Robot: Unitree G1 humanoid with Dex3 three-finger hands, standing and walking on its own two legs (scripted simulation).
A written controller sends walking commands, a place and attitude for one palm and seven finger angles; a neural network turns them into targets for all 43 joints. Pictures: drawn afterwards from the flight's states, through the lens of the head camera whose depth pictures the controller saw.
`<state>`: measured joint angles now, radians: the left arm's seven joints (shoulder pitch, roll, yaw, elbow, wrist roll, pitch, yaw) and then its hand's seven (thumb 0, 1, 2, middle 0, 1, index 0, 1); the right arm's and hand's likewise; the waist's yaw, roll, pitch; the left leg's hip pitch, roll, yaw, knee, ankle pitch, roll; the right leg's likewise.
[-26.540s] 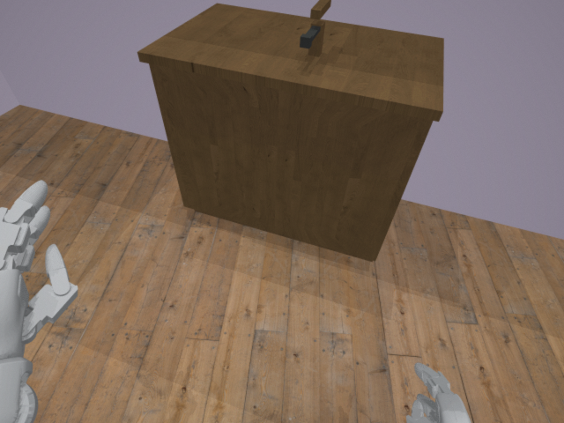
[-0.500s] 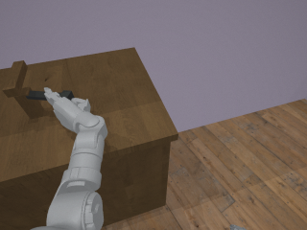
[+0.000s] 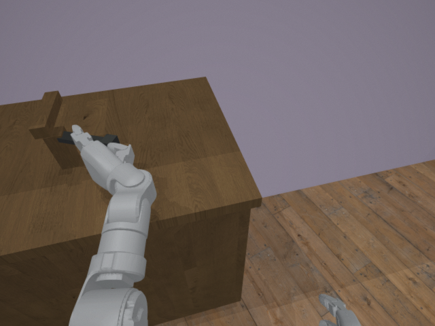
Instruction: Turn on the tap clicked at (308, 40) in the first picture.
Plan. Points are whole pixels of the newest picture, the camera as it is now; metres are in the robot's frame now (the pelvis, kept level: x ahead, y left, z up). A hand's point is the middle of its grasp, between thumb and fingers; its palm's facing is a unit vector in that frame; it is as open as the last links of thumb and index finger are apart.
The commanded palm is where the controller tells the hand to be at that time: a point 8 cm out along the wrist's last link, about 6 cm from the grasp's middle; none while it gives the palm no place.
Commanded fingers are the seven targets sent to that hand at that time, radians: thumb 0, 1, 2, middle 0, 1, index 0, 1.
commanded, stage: lift the hand up off the lever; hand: left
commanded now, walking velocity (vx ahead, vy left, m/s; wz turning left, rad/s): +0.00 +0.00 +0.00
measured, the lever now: (110, 144) +0.43 +0.25 +0.13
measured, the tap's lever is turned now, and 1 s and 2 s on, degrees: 62 63 63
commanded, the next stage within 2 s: draw the hand back beside the body in 1.52 s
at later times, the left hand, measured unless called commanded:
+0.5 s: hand (117, 142) +0.39 +0.21 +0.17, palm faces +0.80 -0.60 -0.04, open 7.8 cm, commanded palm +0.33 +0.22 +0.17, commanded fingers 0.00 0.90 0.90 -0.15 -0.15 -0.15 -0.15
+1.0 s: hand (119, 135) +0.39 +0.20 +0.19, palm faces +0.77 -0.64 -0.02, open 7.8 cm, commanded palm +0.33 +0.22 +0.19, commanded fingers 0.00 0.90 0.90 -0.15 -0.15 -0.15 -0.15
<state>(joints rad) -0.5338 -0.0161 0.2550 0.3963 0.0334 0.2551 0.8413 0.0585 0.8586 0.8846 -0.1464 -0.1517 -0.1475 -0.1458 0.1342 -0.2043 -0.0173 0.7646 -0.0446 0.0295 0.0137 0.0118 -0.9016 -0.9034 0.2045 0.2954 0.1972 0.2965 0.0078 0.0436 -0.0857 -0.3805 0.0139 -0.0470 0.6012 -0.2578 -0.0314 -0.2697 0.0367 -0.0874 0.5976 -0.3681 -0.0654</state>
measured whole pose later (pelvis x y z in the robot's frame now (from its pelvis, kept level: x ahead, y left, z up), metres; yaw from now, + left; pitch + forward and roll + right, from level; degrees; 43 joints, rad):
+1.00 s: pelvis +0.00 +0.00 +0.01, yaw +0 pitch -1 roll +0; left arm -0.55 0.00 0.25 0.29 -0.02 0.38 0.80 0.02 0.90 0.90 -0.15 -0.15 -0.15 -0.15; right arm 0.10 -0.20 0.00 0.78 -0.02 0.02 0.00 0.01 -0.90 -0.90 0.20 0.30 0.20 0.30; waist 0.04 0.04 -0.06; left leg -0.27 0.01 -0.03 0.50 -0.22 -0.03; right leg -0.17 0.03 -0.07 0.50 -0.33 -0.06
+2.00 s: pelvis +0.00 +0.00 +0.01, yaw -3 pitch -5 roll +0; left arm 0.04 0.30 0.19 -0.13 -0.12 0.13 0.16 0.02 0.90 0.90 -0.16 -0.18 -0.16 -0.18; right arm 0.19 -0.26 0.00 0.65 0.02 0.00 -0.05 0.01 -0.90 -0.90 0.20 0.30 0.20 0.30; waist 0.03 0.06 0.01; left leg -0.13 0.04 0.01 0.42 -0.20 -0.03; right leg -0.04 0.06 -0.03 0.41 -0.28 -0.07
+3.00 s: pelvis +0.01 +0.03 +0.01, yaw -2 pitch -5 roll -1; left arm 0.43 0.32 0.25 -0.37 -0.08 -0.10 0.12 0.02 0.90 0.90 -0.20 -0.30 -0.20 -0.30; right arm 0.20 -0.23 0.01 0.64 0.00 -0.08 -0.04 0.01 -0.90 -0.90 0.21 0.30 0.20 0.30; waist 0.07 0.07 0.02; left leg -0.15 0.00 0.00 0.45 -0.22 0.01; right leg -0.02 0.03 -0.04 0.39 -0.28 -0.03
